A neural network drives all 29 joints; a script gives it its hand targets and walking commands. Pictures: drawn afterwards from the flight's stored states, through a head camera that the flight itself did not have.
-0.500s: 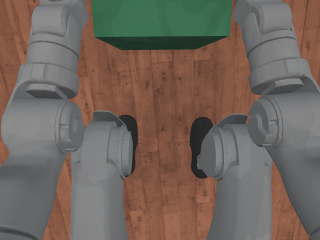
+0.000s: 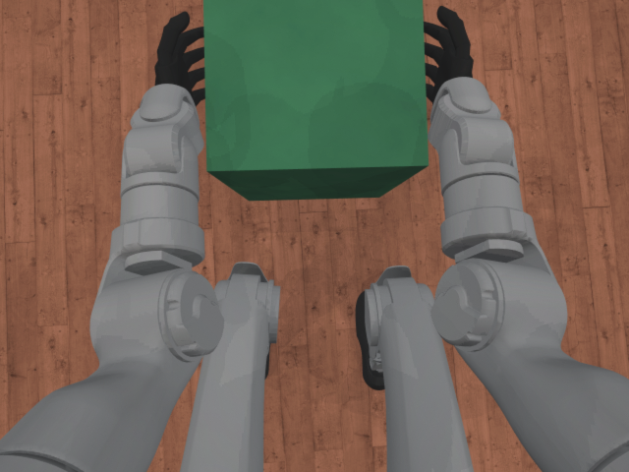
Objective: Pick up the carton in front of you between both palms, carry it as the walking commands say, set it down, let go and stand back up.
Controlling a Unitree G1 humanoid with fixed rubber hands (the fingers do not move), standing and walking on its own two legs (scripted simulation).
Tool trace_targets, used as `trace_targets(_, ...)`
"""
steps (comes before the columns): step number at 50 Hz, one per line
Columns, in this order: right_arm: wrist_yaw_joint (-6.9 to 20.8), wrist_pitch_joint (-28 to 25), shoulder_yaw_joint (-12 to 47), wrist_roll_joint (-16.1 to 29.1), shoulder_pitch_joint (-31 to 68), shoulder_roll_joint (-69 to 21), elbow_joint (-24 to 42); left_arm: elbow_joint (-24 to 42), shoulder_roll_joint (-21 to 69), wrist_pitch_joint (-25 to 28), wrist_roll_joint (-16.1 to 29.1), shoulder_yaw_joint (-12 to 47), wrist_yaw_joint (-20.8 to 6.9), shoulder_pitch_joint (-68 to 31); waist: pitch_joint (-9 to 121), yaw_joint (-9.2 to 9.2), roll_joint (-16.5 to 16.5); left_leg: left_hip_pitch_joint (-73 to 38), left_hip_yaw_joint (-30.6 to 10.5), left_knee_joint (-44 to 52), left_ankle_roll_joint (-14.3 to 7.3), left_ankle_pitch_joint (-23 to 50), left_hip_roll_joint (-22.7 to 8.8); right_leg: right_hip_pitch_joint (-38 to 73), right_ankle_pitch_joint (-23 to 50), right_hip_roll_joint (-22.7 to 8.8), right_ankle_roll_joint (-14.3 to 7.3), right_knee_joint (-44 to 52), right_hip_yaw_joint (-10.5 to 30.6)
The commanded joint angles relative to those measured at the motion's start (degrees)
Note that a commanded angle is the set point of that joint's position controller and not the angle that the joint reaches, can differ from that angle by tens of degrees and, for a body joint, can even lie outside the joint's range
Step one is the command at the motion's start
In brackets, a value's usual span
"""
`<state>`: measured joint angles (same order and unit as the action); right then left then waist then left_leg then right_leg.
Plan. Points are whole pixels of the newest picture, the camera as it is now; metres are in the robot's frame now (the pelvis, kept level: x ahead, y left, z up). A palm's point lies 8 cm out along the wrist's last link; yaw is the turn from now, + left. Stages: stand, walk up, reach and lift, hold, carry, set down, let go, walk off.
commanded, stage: reach and lift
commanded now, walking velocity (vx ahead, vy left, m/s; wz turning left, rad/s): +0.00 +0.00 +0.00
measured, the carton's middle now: (313, 110) +0.52 +0.02 -0.13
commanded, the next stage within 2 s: none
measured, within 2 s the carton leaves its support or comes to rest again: neither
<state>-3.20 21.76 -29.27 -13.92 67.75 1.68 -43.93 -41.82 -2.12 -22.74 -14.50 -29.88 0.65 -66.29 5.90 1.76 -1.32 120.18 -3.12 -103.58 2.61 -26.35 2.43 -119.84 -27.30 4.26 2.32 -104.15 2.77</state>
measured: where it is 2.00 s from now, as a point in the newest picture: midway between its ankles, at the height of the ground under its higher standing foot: (315, 354)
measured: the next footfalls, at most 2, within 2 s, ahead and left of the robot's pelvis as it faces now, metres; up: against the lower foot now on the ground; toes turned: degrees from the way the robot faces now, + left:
none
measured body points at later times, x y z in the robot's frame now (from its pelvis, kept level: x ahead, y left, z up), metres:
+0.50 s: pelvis +0.04 +0.00 +0.13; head +0.23 +0.01 +0.54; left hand +0.48 +0.17 +0.09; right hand +0.49 -0.13 +0.09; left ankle +0.13 +0.13 -0.44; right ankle +0.12 -0.12 -0.44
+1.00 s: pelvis +0.09 +0.00 +0.26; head +0.16 +0.00 +0.70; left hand +0.43 +0.16 +0.24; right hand +0.44 -0.14 +0.24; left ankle +0.12 +0.13 -0.44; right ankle +0.12 -0.12 -0.44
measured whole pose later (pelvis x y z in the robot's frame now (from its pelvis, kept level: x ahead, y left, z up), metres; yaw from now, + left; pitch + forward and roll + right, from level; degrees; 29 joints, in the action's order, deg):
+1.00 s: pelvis +0.09 +0.00 +0.26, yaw +1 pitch +15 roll +0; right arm -1.6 23.6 -20.2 -13.4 23.9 -8.8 -28.8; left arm -27.9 8.0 -24.6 -13.9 -20.0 -0.4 -23.6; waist 8.4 0.6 -0.6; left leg 44.1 -3.5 -48.2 1.0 -19.4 1.3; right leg -43.6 -20.4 1.8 0.6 -48.7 3.6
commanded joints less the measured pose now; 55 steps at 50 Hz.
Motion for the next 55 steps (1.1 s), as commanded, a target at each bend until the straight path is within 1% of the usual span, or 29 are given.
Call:
trace_targets(1, 14.57, 0.48, 26.87, 9.01, 37.67, -61.11, -0.54, 0.24, 58.76, -0.18, 9.18, 27.20, -14.50, -38.47, 63.22, 1.33, -0.60, -35.67, 8.66, 12.18, -2.14, 3.39, 6.49, 34.38, 1.71, 6.37, -1.31, 12.98, -7.69)
trace_targets(7, 15.51, 2.02, 32.56, 11.40, 31.94, -65.09, 3.79, 4.66, 63.20, -1.80, 12.28, 33.50, -15.30, -33.36, 68.32, 0.56, 0.22, -44.07, 8.03, 15.72, -1.25, 10.02, 6.67, 41.29, 8.49, 6.42, -1.03, 16.50, -7.40)
trace_targets(12, 15.82, 1.82, 35.45, 12.42, 25.34, -66.96, 5.36, 6.17, 65.35, -1.61, 13.05, 36.64, -14.92, -26.79, 64.86, 0.33, 0.90, -48.89, 6.94, 19.87, -0.91, 12.86, 6.86, 44.74, 11.36, 6.56, -0.88, 20.32, -6.65)
trace_targets(21, 15.38, 0.54, 35.98, 10.95, 14.80, -68.43, 4.72, 5.32, 66.82, -0.32, 11.33, 36.95, -13.92, -16.12, 54.40, 0.09, 1.06, -56.48, 4.97, 29.01, -1.19, 12.24, 7.07, 51.62, 10.59, 6.42, -1.07, 29.72, -4.70)
trace_targets(26, 15.34, 0.04, 35.99, 9.86, 9.66, -69.45, 4.72, 5.35, 67.54, 0.28, 10.33, 37.11, -13.98, -11.25, 50.06, -0.21, 1.07, -61.68, 3.95, 34.57, -1.58, 11.88, 6.88, 57.51, 10.62, 6.01, -1.33, 35.57, -3.28)
trace_targets(31, 15.38, -0.25, 37.28, 9.52, 4.61, -70.28, 5.91, 6.25, 68.12, 0.64, 9.87, 38.25, -14.22, -6.26, 46.69, -0.30, 0.96, -67.95, 2.88, 40.12, -2.01, 13.04, 6.47, 64.36, 12.12, 5.39, -1.55, 41.35, -1.85)
trace_targets(40, 15.62, 0.02, 40.81, 9.56, -5.09, -70.63, 9.15, 8.71, 68.46, 0.41, 9.60, 40.99, -14.57, 3.50, 38.97, -0.38, 0.77, -81.09, 0.94, 50.83, -2.54, 16.64, 5.45, 77.93, 16.14, 4.09, -1.95, 52.19, 0.33)
trace_targets(45, 15.83, 0.68, 42.25, 9.43, -10.69, -70.44, 10.83, 10.30, 68.39, -0.21, 9.43, 42.43, -14.58, 9.03, 33.45, -0.80, 1.07, -88.89, -0.10, 57.08, -2.59, 19.70, 4.89, 85.69, 19.25, 3.18, -2.22, 58.36, 1.21)
trace_targets(49, 16.05, 1.87, 43.40, 9.37, -15.25, -70.06, 12.63, 12.03, 68.29, -1.31, 9.54, 43.76, -14.42, 13.69, 29.23, -1.12, 1.18, -95.35, -0.61, 62.30, -2.59, 23.10, 4.46, 92.07, 22.65, 2.63, -2.23, 63.48, 1.54)
trace_targets(55, 16.18, 4.85, 45.66, 10.06, -21.23, -68.86, 16.75, 16.35, 67.59, -4.14, 10.44, 46.35, -14.09, 19.40, 22.71, -1.24, 1.32, -104.71, -0.79, 69.92, -2.59, 27.48, 3.78, 101.65, 27.26, 1.88, -2.03, 71.08, 1.82)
